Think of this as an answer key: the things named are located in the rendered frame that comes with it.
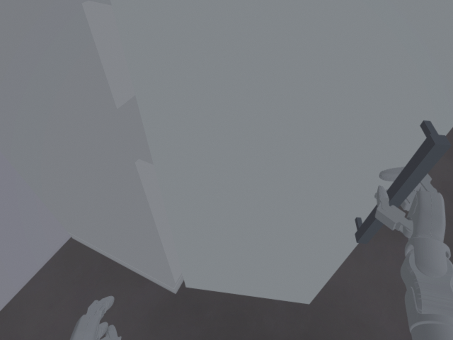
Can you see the robot right hand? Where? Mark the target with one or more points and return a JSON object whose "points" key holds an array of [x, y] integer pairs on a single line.
{"points": [[425, 205]]}

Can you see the fridge door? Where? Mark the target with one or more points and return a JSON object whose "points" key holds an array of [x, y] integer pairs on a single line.
{"points": [[269, 122]]}

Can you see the robot left hand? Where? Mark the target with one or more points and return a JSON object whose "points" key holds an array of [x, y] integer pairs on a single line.
{"points": [[88, 326]]}

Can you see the handle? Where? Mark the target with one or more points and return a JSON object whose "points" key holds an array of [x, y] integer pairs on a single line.
{"points": [[428, 154]]}

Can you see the right robot forearm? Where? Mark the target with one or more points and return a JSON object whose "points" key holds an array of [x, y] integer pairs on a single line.
{"points": [[428, 275]]}

